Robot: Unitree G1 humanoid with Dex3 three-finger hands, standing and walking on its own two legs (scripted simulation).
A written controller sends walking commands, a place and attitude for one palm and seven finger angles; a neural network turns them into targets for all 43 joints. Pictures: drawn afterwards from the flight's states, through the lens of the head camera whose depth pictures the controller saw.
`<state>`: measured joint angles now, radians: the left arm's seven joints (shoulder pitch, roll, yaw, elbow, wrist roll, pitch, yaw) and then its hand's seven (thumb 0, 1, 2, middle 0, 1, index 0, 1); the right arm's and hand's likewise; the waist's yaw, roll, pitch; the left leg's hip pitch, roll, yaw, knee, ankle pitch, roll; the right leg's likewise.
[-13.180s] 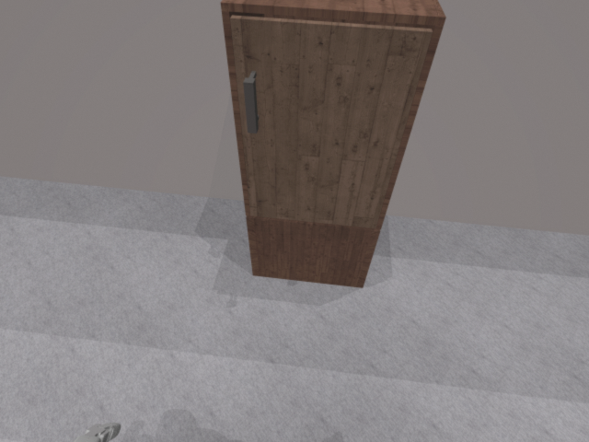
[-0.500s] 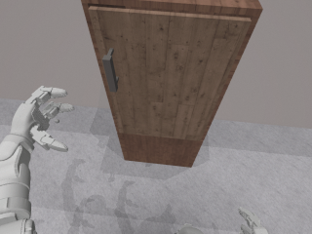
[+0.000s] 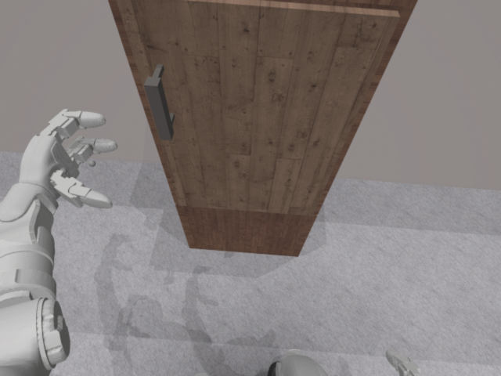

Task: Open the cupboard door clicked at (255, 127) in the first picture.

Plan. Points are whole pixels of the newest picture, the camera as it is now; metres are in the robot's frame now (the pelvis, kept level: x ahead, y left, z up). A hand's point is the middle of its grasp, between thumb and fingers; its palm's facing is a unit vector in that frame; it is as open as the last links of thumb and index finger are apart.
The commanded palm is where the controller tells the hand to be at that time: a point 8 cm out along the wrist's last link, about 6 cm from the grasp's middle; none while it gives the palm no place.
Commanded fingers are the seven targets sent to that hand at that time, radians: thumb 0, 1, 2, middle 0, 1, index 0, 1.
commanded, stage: move the hooked fingers beside the handle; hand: left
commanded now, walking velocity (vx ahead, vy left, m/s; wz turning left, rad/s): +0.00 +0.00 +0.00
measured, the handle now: (163, 103) +0.56 +0.16 +0.08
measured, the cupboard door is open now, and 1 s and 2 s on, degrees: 0 0 0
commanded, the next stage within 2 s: slide the fingers in behind the handle in 1.46 s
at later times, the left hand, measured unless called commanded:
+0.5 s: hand (120, 125) +0.50 +0.22 +0.09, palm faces -0.10 -0.99 +0.02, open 14.0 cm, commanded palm +0.48 +0.28 +0.08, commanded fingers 0.00 -0.50 0.30 -0.30 -1.20 -0.30 -1.20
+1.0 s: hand (120, 121) +0.53 +0.23 +0.07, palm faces -0.09 -1.00 +0.02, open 14.0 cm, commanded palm +0.51 +0.27 +0.08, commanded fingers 0.00 -0.50 0.30 -0.30 -1.20 -0.30 -1.20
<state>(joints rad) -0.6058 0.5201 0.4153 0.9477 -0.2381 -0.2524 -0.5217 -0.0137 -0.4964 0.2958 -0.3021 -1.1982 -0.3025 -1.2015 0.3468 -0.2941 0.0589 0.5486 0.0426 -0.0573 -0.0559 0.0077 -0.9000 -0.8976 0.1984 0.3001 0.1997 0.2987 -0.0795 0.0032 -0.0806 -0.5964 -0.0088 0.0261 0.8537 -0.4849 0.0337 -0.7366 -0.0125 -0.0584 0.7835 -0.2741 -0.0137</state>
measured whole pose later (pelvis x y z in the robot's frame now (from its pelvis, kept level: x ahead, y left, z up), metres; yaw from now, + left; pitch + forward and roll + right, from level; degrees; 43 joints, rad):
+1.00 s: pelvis +0.02 +0.01 -0.01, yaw -2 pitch +22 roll -3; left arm -0.90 0.64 0.46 1.17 -0.13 -0.30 -0.46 -0.01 -0.50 0.30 -0.30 -1.20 -0.30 -1.20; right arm 0.45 -0.29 0.06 0.55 0.00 0.10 -0.02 0.00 -0.90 -0.90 0.20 0.30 0.20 0.30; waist -0.18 0.02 -0.09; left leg -0.77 0.02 0.02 0.93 -0.54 0.05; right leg -0.89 0.01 -0.06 0.80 -0.29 0.00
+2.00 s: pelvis +0.01 +0.01 -0.01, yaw -1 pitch +21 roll -3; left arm -0.94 0.58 0.40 1.19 -0.12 -0.33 -0.37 -0.01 -0.50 0.30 -0.30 -1.20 -0.31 -1.22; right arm 0.45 -0.28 0.06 0.58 0.00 0.08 -0.02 0.00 -0.90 -0.90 0.20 0.30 0.20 0.30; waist -0.18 0.02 -0.09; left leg -0.79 0.01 0.01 0.95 -0.53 0.04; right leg -0.91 0.01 -0.07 0.83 -0.28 -0.01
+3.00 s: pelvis +0.00 -0.01 -0.01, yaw -1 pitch +20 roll -1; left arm -0.93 0.45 0.34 1.18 -0.10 -0.38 -0.24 -0.01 -0.50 0.30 -0.30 -1.20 -0.30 -1.21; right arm 0.43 -0.29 0.04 0.59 0.00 0.05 0.00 0.00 -0.90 -0.90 0.20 0.30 0.20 0.30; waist -0.18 0.03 -0.09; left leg -0.76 0.01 0.02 0.93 -0.51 0.03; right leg -0.90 0.00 -0.06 0.84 -0.28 -0.02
